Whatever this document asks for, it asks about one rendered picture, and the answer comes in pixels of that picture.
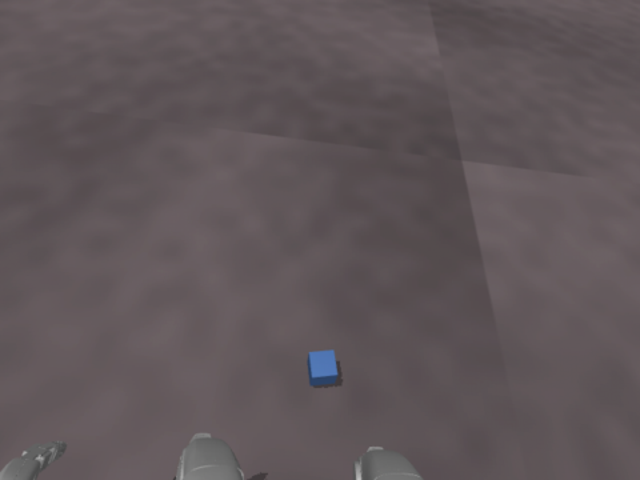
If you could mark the left robot hand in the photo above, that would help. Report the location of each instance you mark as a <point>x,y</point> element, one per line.
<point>33,461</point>

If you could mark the cube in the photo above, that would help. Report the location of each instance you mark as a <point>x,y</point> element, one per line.
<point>322,367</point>

